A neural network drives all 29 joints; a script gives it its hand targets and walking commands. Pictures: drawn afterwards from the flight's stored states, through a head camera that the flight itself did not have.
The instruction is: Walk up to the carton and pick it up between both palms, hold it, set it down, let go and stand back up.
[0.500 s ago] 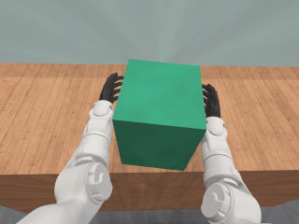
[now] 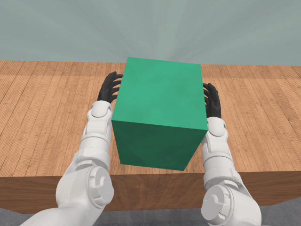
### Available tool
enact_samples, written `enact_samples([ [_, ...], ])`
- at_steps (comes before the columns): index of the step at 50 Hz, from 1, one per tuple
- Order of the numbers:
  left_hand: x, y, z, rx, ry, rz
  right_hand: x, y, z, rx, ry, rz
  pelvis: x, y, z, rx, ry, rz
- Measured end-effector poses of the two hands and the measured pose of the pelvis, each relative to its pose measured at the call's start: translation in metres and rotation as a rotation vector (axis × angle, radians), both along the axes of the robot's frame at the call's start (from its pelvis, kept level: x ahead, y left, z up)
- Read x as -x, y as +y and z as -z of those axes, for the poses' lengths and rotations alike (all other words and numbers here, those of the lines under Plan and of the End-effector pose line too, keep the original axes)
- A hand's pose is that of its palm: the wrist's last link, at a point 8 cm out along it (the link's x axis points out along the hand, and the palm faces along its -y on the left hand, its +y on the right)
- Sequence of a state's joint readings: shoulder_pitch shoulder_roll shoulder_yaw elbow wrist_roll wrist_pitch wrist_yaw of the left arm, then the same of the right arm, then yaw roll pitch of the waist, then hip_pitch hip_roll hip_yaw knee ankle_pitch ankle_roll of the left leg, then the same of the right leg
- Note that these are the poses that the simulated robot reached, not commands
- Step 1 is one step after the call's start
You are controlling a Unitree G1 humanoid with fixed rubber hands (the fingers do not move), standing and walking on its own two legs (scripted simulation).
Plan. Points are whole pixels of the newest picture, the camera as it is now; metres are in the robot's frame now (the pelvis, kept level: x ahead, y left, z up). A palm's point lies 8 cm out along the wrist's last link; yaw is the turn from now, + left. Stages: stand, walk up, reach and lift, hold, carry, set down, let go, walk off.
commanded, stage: set down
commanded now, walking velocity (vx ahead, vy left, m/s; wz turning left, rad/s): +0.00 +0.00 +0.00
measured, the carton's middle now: (157, 117) +0.40 -0.01 +0.03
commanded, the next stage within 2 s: none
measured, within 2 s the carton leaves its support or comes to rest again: neither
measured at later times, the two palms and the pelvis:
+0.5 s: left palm (107, 102) +0.44 +0.14 +0.05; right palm (208, 117) +0.40 -0.16 +0.04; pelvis -0.01 +0.00 -0.01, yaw -1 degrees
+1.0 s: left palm (91, 89) +0.43 +0.17 +0.11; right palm (236, 101) +0.40 -0.21 +0.12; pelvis -0.04 -0.01 -0.02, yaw +0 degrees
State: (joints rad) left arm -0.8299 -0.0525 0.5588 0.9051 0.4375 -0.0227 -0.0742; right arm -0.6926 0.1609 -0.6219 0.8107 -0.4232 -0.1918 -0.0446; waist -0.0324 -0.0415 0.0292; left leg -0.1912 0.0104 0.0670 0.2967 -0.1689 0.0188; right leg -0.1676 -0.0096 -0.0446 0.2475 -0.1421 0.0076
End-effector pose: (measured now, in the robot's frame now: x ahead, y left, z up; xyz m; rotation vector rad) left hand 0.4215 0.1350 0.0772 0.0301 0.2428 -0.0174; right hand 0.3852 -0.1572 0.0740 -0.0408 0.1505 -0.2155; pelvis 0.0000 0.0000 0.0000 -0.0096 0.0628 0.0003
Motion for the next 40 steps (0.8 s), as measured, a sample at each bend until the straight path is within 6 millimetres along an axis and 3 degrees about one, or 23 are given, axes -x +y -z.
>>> enact_samples([
  [12,-0.001,0.0,0.001,-0.028,-0.001,0.001,0.0,-0.001,0.001,0.002,-0.001,-0.006,0.0,0.0,0.001,0.0,-0.022,0.021],
  [20,-0.011,0.001,0.022,-0.047,0.058,-0.017,-0.007,-0.003,0.026,-0.037,0.116,-0.029,0.003,-0.001,0.007,0.009,0.104,0.035],
  [29,-0.016,0.001,0.035,-0.035,0.079,0.013,-0.012,-0.001,0.037,-0.061,0.133,0.012,0.009,0.003,0.015,0.022,0.207,0.014],
  [35,-0.011,0.012,0.032,-0.037,0.067,-0.006,-0.01,-0.01,0.032,-0.063,0.131,0.024,0.016,0.004,0.019,0.029,0.227,0.016],
  [40,-0.008,0.024,0.018,-0.042,0.047,-0.031,-0.009,-0.027,0.015,-0.072,0.115,0.05,0.023,0.003,0.021,0.03,0.228,0.01],
])
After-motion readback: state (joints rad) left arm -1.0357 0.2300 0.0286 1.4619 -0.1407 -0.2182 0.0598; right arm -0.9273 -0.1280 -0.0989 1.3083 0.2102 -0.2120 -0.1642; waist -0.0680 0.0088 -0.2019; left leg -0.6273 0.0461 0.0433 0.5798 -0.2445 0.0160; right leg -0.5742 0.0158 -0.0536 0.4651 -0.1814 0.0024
